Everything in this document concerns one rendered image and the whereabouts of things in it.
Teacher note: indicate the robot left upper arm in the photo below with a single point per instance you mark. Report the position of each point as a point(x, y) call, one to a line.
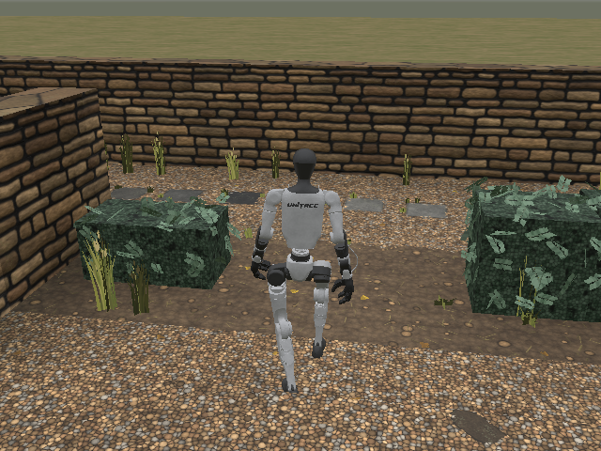
point(273, 198)

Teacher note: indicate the robot left forearm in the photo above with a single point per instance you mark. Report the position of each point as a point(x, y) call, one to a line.
point(259, 247)

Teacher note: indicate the right robot hand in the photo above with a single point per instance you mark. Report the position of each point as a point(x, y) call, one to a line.
point(347, 292)

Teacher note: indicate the robot right upper arm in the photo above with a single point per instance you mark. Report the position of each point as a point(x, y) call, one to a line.
point(332, 199)

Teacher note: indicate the left robot foot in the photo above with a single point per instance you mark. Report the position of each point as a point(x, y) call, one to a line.
point(285, 387)

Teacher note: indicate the robot foot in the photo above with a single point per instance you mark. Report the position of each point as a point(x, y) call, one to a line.
point(285, 387)
point(318, 351)

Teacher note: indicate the left robot hand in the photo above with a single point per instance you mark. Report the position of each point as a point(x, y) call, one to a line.
point(261, 266)

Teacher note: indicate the right robot foot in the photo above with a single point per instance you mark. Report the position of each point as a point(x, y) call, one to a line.
point(318, 351)

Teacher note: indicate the robot right forearm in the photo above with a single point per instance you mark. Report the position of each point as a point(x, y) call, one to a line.
point(341, 250)

